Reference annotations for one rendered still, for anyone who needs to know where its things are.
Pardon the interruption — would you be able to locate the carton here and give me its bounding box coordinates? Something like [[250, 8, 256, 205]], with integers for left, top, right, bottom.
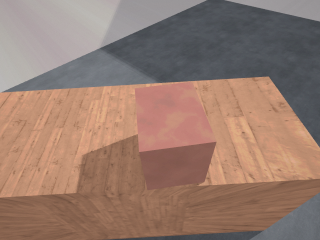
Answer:
[[135, 82, 217, 190]]

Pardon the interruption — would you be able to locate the pedestal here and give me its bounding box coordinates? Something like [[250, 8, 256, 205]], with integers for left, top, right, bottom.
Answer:
[[0, 76, 320, 240]]

